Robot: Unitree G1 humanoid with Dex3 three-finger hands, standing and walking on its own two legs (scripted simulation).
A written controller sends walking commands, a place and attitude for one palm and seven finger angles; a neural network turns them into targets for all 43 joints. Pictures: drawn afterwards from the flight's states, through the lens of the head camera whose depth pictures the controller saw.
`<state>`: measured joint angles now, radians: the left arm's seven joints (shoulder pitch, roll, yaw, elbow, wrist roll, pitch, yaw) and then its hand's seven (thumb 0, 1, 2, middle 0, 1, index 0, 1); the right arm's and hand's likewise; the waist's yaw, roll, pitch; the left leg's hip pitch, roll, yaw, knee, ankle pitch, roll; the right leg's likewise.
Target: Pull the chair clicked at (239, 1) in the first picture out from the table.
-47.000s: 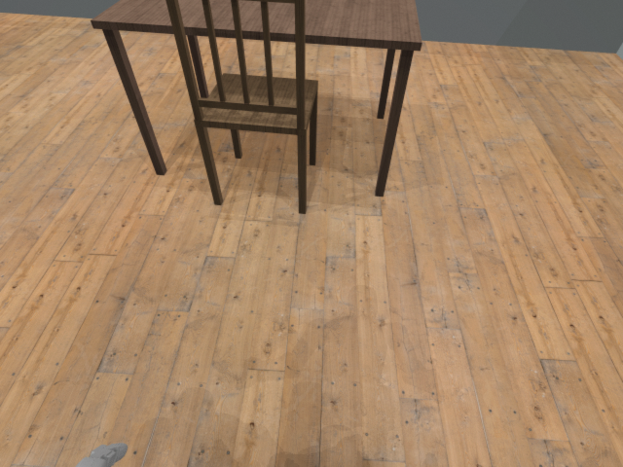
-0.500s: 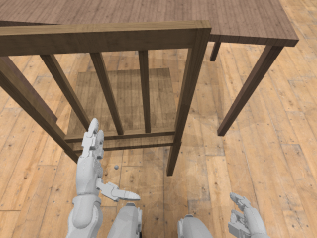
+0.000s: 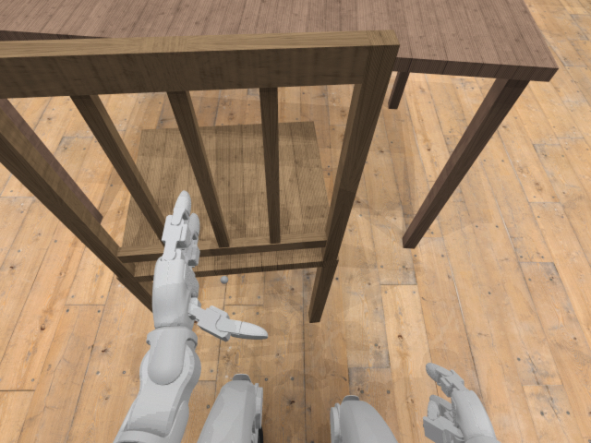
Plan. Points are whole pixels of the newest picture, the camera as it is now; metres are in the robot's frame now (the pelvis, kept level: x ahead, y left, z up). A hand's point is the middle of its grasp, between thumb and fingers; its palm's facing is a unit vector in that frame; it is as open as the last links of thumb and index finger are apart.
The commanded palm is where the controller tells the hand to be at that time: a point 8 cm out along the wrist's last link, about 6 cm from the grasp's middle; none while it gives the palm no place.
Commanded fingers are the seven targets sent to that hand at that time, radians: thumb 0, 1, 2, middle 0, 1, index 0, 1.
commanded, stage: push the fingers through the gap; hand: left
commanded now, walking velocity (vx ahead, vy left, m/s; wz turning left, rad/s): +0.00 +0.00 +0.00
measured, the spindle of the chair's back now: (207, 186) +0.44 +0.14 +0.05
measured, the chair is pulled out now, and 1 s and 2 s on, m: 0.15 0.15 0.15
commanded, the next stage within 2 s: hook a spindle and tug to test in 1.26 s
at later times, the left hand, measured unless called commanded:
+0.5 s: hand (221, 249) +0.36 +0.11 +0.03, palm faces +0.11 -0.99 -0.01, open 16.9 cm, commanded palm +0.34 +0.16 +0.03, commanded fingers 0.00 -0.50 0.30 -0.06 -0.08 -0.06 -0.08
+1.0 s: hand (223, 221) +0.40 +0.12 +0.03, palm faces +0.12 -0.99 +0.00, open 16.9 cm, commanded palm +0.37 +0.16 +0.02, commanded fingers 0.00 -0.50 0.30 -0.06 -0.08 -0.06 -0.08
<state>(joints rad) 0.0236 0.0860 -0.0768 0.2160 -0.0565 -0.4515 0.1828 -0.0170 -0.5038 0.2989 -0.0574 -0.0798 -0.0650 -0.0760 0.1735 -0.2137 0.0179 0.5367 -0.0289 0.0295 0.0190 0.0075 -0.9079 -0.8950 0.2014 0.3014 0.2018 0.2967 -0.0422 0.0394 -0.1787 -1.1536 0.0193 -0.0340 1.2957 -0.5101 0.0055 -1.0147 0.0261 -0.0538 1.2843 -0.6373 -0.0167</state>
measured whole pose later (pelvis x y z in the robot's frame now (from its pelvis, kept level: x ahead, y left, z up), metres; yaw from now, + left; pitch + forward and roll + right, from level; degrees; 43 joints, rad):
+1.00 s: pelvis +0.00 +0.00 +0.00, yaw -1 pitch +23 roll -3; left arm -0.38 0.13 0.11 0.62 -0.07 -0.49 0.17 -0.02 -0.50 0.30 -0.06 -0.08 -0.07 -0.08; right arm 0.23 -0.23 -0.01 0.61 -0.03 0.08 0.03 0.01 -0.91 -0.89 0.20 0.30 0.20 0.30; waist -0.09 0.04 -0.17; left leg -1.19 0.03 -0.02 1.29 -0.49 0.01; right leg -1.06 0.04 -0.04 1.28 -0.61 -0.01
